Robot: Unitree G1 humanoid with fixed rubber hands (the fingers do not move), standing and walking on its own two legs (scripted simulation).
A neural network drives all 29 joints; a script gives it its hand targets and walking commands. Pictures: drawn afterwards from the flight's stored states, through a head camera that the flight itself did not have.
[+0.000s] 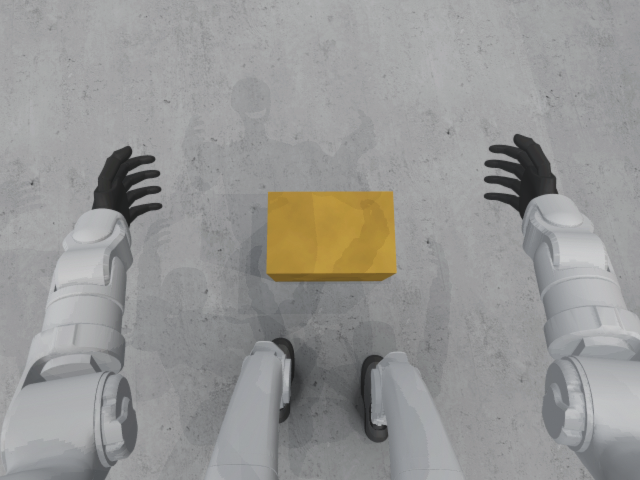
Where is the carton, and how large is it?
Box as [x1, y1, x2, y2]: [266, 191, 396, 281]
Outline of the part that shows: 392,191 268,192 266,273 275,281 382,280 395,273 396,267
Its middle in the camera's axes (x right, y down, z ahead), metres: +0.03 +0.00 +0.97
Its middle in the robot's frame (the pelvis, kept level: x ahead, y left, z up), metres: +0.48 +0.00 -0.58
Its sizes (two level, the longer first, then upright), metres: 0.287 0.188 0.200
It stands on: the floor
